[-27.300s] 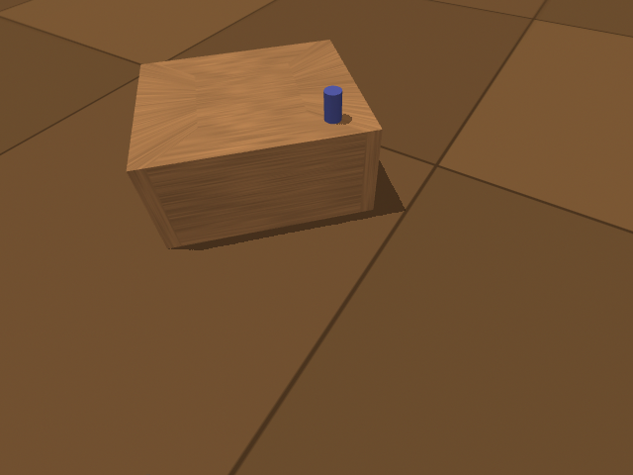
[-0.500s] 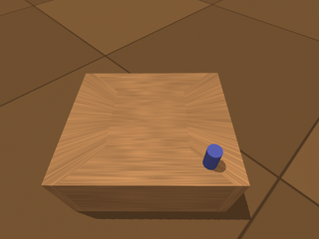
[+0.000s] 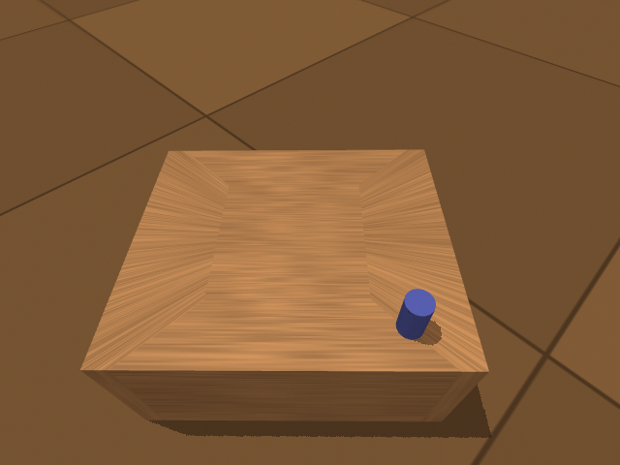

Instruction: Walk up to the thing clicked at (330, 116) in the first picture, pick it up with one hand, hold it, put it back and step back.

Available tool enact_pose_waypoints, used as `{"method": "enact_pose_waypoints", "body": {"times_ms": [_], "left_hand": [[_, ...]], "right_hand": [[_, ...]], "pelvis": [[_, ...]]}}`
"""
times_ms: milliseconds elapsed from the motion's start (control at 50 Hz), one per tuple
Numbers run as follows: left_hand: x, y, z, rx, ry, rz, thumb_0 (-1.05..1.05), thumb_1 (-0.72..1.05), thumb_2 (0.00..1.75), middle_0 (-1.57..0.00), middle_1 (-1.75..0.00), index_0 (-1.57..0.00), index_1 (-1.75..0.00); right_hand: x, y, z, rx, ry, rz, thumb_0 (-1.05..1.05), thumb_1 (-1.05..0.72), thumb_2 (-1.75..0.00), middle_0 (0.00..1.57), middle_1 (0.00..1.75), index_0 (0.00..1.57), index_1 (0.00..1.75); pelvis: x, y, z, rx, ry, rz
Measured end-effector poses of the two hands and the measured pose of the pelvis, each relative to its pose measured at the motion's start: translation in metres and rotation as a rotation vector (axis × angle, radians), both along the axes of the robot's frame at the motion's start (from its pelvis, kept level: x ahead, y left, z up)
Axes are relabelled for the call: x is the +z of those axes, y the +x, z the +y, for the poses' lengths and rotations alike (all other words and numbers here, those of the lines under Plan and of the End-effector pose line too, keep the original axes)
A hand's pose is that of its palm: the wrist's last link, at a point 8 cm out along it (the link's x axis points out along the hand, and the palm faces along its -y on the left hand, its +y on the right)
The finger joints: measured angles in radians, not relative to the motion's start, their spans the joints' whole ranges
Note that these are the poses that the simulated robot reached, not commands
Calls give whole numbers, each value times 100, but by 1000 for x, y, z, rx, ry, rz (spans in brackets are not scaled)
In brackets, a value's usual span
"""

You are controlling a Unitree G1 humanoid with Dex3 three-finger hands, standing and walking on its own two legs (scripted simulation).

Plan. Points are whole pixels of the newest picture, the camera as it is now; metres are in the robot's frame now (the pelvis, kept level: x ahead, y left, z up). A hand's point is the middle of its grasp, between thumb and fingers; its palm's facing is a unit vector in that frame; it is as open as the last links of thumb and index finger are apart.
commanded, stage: stand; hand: right
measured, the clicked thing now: (414, 315) +0.48 -0.18 -0.30
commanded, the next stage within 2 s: step back in 0.64 s
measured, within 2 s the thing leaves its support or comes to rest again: neither
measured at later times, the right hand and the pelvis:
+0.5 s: hand out of the picture +0.06 -0.26 -0.16, palm faces -0.02 +0.94 -0.34, open 7.4 cm; pelvis -0.01 +0.00 +0.00, yaw +0 degrees
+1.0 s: hand out of the picture +0.04 -0.27 -0.18, palm faces -0.02 +0.93 -0.38, open 7.4 cm; pelvis -0.06 +0.00 -0.03, yaw +0 degrees
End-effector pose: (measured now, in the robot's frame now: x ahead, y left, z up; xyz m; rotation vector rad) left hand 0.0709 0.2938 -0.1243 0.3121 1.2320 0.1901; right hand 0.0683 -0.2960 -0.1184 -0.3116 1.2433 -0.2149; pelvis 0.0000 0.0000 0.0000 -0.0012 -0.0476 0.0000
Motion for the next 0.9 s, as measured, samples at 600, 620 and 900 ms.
{"method": "enact_pose_waypoints", "body": {"times_ms": [600,620,900], "left_hand": [[0,-24,-2,10,0,23,0,90,90,-20,-30,-21,-30],[0,-24,-2,10,1,25,0,90,90,-20,-30,-21,-30],[-10,-27,23,11,51,-5,0,90,90,-20,-30,-21,-30]], "right_hand": [[-1,-15,-5,1,7,18,0,-90,-90,20,30,20,30],[-1,-16,-5,0,7,20,0,-90,-90,20,30,20,30],[-13,-26,-19,-1,-35,14,0,-90,-90,20,30,20,30]], "pelvis": [[0,-9,-5,7,-1,-7],[0,-9,-5,7,-1,-6],[-20,-48,2,7,-12,17]]}}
